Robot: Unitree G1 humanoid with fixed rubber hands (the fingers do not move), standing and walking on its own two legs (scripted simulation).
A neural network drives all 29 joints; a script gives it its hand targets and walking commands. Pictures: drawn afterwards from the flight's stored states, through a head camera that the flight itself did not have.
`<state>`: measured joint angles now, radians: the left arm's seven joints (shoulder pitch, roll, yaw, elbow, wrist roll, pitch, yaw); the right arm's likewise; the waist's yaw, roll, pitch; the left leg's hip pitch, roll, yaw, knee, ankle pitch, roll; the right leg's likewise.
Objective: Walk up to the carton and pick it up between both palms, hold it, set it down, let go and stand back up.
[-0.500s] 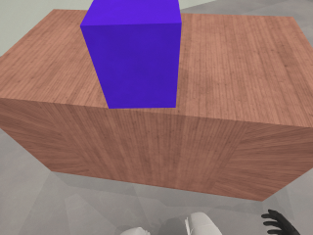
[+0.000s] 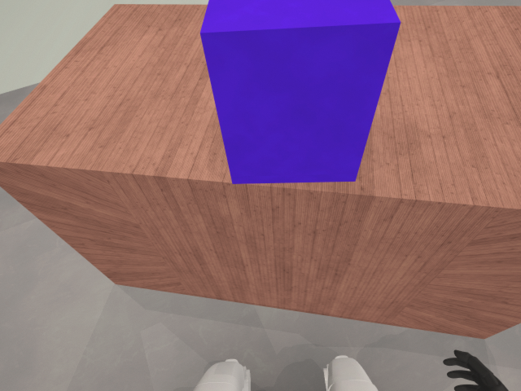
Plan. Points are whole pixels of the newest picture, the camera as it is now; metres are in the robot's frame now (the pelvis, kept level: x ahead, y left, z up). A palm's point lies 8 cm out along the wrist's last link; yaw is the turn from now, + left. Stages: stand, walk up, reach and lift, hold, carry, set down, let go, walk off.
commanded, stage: walk up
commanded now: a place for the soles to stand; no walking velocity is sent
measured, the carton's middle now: (292, 77) +0.57 -0.04 +0.15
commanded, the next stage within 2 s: none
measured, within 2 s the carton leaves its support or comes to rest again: neither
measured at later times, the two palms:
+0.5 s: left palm (73, 350) +0.19 +0.31 -0.04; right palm out of the picture +0.13 -0.32 -0.10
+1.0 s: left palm (55, 348) +0.19 +0.35 -0.06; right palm out of the picture +0.11 -0.29 -0.09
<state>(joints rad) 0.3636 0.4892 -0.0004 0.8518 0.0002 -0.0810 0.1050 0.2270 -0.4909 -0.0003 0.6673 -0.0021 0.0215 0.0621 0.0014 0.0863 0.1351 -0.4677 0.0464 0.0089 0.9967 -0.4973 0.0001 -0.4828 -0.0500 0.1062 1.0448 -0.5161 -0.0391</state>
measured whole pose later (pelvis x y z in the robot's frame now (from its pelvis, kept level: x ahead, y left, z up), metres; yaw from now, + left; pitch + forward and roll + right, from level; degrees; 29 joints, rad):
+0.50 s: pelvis +0.07 -0.01 +0.02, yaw -5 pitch -2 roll +2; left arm 0.24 0.42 0.00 0.81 0.00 -0.10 0.07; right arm 0.28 -0.47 0.00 0.73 0.00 0.01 0.02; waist 0.01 0.07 0.14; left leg -0.43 0.03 0.04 1.11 -0.56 0.02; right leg -0.48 0.04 0.07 0.89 -0.37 -0.03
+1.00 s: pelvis +0.07 +0.03 +0.02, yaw -8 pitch -4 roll +0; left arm 0.24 0.44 0.00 0.87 0.00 -0.08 0.05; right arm 0.23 -0.46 0.00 0.78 0.00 0.01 0.02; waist -0.01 0.06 0.14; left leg -0.37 0.05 0.03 0.92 -0.49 0.01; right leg -0.42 0.05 0.06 0.87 -0.39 -0.01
